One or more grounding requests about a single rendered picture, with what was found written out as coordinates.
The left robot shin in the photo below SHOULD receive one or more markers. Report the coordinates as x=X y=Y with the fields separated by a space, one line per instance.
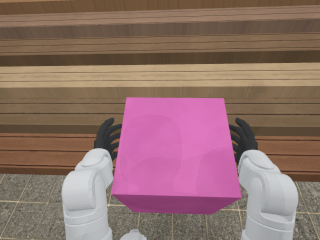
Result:
x=134 y=230

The robot right forearm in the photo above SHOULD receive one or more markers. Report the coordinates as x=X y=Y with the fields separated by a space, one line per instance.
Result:
x=272 y=198

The robot right hand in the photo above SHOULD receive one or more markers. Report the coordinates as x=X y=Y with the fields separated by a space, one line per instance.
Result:
x=245 y=142

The robot left hand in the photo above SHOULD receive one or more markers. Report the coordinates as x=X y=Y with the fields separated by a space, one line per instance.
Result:
x=104 y=137

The carton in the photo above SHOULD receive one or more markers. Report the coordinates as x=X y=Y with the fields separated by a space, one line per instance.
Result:
x=175 y=156

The robot left forearm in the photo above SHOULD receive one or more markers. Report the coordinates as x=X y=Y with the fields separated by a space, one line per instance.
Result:
x=84 y=197

